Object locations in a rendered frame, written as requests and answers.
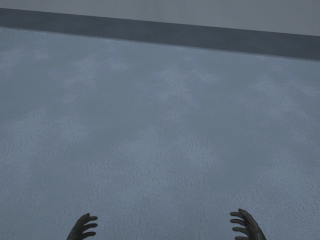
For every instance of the robot left hand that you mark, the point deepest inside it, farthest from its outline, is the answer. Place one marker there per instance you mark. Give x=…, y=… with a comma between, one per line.
x=78, y=229

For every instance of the robot right hand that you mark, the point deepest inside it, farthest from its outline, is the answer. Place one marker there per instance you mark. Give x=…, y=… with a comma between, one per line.
x=252, y=229

